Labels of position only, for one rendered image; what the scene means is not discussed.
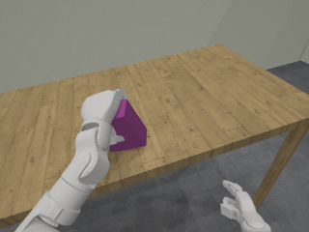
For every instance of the sponge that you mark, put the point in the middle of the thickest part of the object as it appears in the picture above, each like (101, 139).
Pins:
(127, 124)

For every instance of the table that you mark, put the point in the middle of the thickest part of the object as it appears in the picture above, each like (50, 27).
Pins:
(195, 105)

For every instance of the robot left forearm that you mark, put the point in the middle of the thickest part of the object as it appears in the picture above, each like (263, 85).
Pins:
(90, 164)

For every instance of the robot right forearm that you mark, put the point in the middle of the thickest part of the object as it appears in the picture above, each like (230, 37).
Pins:
(253, 222)

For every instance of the robot right hand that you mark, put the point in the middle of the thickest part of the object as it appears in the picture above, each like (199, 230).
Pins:
(234, 208)

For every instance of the robot left upper arm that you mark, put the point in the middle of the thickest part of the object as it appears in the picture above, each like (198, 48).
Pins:
(37, 225)

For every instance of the robot left hand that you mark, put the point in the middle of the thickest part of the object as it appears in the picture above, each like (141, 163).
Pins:
(104, 106)

